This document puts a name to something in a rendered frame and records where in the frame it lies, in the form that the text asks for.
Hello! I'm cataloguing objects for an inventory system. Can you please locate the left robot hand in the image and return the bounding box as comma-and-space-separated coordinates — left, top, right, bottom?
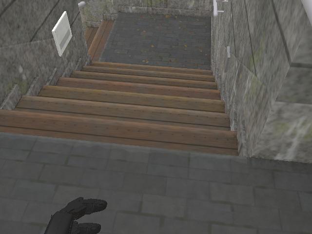
44, 197, 107, 234

